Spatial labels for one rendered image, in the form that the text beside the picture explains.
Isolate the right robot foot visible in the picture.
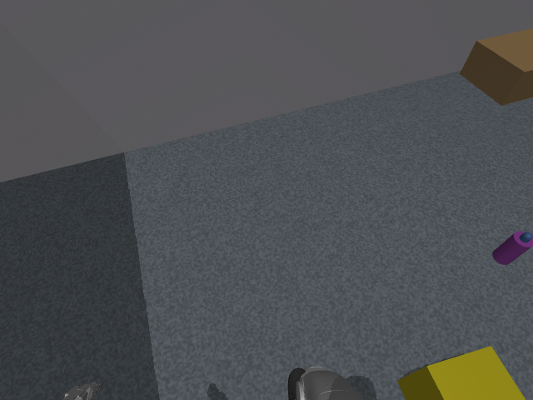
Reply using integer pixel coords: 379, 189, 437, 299
288, 368, 305, 400

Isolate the left robot hand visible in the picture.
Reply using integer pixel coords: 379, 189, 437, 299
63, 382, 100, 400

